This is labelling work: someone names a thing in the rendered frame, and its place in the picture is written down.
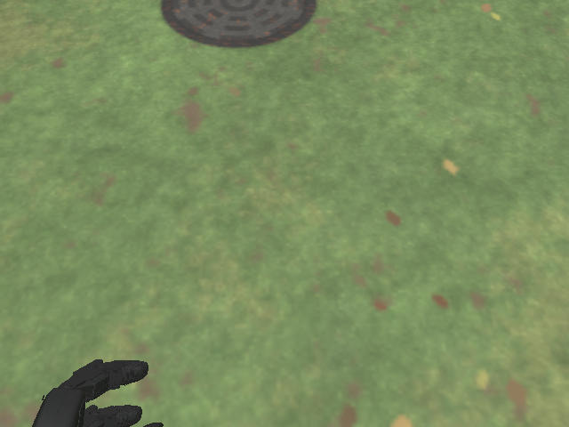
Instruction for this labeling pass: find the left robot hand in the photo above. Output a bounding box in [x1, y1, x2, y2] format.
[32, 359, 164, 427]

